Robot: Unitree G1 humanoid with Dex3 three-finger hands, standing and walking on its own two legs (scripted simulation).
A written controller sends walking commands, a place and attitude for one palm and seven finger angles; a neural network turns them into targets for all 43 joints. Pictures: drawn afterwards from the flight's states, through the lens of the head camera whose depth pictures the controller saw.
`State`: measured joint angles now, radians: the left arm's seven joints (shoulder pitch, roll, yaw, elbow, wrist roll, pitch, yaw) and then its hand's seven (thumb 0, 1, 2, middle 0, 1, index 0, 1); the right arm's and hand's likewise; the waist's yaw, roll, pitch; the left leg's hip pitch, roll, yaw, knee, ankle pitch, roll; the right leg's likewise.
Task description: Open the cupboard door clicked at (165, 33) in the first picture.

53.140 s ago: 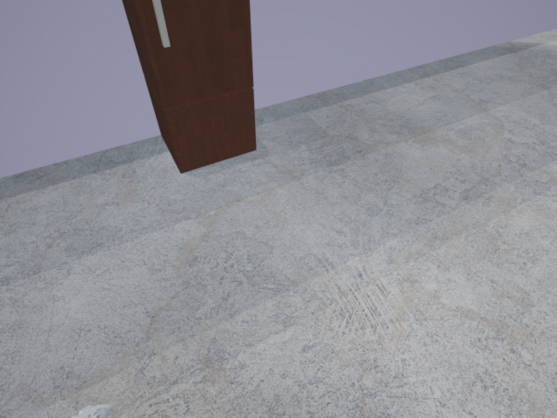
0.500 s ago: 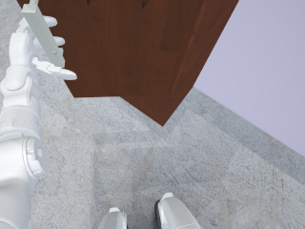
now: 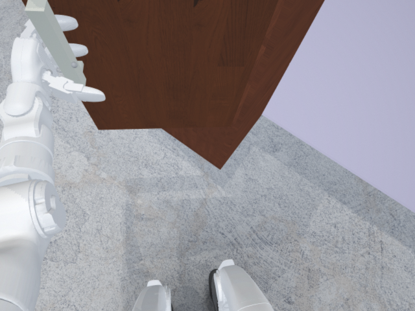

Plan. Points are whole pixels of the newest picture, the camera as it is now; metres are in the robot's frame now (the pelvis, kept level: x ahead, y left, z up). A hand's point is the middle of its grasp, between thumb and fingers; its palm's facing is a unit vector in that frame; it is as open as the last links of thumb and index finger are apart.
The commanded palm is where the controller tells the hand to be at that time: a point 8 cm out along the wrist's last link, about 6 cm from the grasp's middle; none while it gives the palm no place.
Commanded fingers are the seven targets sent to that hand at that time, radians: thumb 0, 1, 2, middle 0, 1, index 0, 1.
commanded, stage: close the thumb around the handle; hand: left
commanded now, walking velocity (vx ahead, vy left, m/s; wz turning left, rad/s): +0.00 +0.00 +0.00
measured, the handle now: (63, 42) +0.59 +0.20 +0.08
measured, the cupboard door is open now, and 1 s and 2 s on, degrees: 41 47 85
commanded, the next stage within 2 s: pull the door open along its arc in 0.60 s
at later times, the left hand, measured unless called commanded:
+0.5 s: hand (73, 67) +0.54 +0.18 +0.08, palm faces -0.02 -1.00 -0.03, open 6.1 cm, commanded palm +0.52 +0.20 +0.08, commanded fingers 0.00 0.90 0.90 -0.40 -1.35 -0.40 -1.35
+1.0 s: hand (74, 84) +0.50 +0.17 +0.08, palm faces -0.04 -1.00 -0.03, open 6.1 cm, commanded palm +0.45 +0.22 +0.08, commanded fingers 0.00 0.90 0.90 -0.40 -1.35 -0.40 -1.35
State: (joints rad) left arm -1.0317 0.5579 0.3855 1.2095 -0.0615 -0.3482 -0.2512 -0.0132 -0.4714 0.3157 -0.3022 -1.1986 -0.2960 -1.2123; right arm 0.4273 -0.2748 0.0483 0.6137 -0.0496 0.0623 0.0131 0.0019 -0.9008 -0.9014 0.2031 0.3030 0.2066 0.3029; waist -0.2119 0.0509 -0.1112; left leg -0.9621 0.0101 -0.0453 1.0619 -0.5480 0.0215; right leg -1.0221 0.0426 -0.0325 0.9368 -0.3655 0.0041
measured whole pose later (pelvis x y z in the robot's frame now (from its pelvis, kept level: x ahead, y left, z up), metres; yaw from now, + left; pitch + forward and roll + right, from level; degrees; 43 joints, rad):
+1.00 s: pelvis +0.01 -0.01 +0.01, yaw -1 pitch +23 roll -2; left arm -0.75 0.46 0.40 0.99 -0.13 -0.36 -0.28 0.00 0.68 0.73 -0.37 -1.34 -0.34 -1.35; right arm 0.42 -0.27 0.03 0.58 -0.02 0.08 0.02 0.00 -0.90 -0.90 0.20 0.30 0.21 0.30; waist -0.16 0.05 -0.13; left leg -0.84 0.02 -0.01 0.97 -0.53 0.02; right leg -0.93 0.06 0.01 0.88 -0.36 0.00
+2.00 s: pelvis -0.01 -0.04 +0.02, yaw +3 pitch +11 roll +0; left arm 0.02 -0.10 -0.23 0.20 0.10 -0.25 0.57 0.01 0.60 0.74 -0.37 -1.32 -0.35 -1.34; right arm 0.15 -0.18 0.00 0.61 -0.09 -0.04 -0.01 0.01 -0.90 -0.90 0.20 0.30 0.20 0.30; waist 0.00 0.05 -0.13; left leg -0.61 -0.01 -0.06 0.92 -0.50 -0.03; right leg -0.71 0.02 -0.04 0.91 -0.39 -0.04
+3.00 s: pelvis -0.03 -0.01 +0.02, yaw +4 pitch +9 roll +0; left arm -0.07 0.09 -0.21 0.25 -0.08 -0.29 -0.02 -0.01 -0.50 0.30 -0.25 -0.40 -0.18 -0.41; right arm 0.22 -0.22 0.03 0.56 -0.01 -0.09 -0.04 0.01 -0.90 -0.90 0.20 0.30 0.21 0.30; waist 0.01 0.06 -0.09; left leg -0.62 -0.04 -0.04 0.96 -0.49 0.01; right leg -0.71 -0.01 -0.03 0.93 -0.37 -0.01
